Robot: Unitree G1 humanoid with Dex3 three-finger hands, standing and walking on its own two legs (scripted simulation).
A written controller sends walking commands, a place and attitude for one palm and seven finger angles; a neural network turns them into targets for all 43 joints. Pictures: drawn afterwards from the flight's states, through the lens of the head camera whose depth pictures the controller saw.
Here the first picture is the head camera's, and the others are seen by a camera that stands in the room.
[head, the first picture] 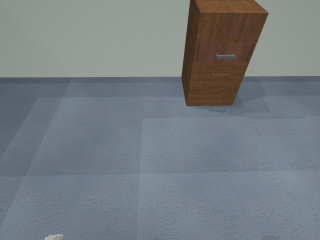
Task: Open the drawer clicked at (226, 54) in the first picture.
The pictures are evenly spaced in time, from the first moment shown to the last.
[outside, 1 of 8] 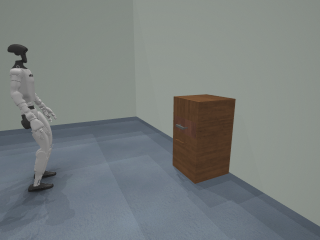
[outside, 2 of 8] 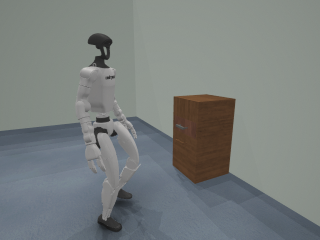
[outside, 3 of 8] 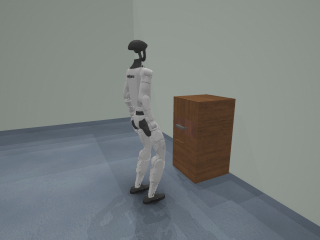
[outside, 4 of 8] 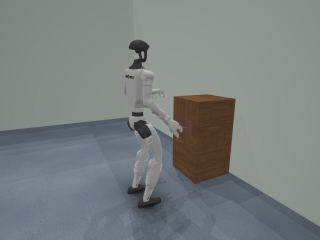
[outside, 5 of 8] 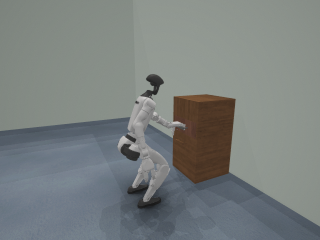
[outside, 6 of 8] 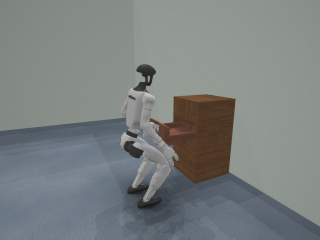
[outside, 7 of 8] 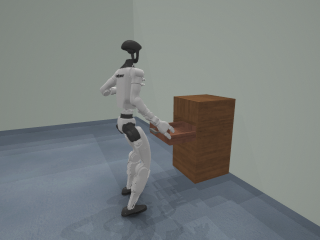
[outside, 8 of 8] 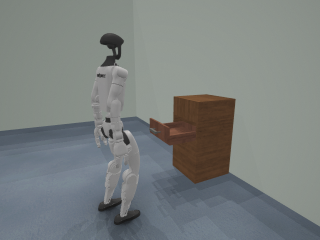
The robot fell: no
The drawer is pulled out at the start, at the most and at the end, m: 0.00 0.30 0.30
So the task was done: yes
